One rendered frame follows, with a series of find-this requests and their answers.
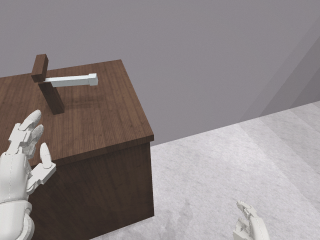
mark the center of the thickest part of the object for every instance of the tap lever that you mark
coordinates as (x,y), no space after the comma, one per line
(90,79)

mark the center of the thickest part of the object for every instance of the left robot forearm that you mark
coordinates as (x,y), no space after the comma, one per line
(15,222)

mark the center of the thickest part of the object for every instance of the right robot hand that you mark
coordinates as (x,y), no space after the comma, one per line
(255,229)

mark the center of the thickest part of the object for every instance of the counter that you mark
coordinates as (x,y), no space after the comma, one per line
(99,139)

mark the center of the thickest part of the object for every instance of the left robot hand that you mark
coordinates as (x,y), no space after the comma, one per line
(14,165)

